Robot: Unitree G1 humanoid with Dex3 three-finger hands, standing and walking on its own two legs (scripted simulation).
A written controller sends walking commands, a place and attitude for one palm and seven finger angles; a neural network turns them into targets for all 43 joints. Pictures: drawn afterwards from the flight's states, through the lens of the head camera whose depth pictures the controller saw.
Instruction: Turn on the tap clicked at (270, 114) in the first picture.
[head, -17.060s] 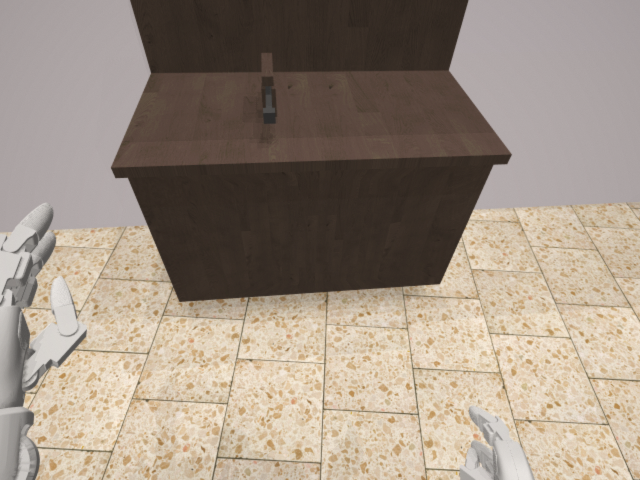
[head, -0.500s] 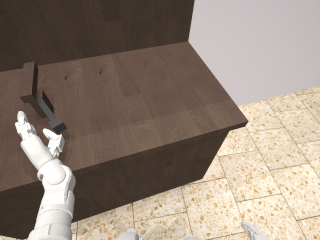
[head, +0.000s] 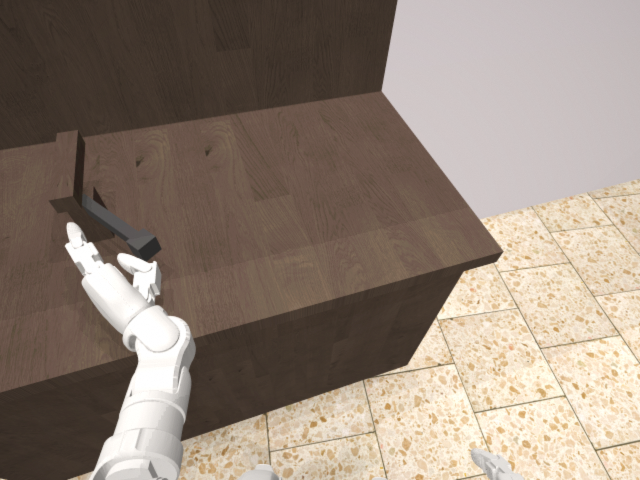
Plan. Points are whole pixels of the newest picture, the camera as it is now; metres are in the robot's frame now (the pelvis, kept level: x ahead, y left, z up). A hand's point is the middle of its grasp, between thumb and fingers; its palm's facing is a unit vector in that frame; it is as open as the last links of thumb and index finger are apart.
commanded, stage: push the lever round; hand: left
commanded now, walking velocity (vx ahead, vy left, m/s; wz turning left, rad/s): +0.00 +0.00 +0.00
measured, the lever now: (144, 245) +0.40 +0.25 +0.05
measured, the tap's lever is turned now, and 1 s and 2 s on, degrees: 37 64 84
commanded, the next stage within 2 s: lift the hand up off the lever in 1.12 s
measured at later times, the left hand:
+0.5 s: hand (180, 246) +0.40 +0.21 +0.04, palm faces +0.82 -0.56 -0.09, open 7.7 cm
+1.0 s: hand (190, 233) +0.43 +0.20 +0.04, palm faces +0.85 -0.52 -0.11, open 7.7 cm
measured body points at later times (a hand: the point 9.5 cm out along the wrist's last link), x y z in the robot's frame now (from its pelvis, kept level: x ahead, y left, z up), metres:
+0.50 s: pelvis +0.00 -0.01 +0.00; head +0.05 +0.00 +0.44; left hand +0.36 +0.23 +0.05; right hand +0.10 -0.25 -0.13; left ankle +0.02 +0.11 -0.68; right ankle +0.00 -0.10 -0.68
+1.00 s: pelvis +0.00 -0.02 +0.00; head +0.07 -0.02 +0.44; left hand +0.38 +0.22 +0.05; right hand +0.08 -0.27 -0.14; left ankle +0.02 +0.11 -0.68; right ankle +0.00 -0.10 -0.68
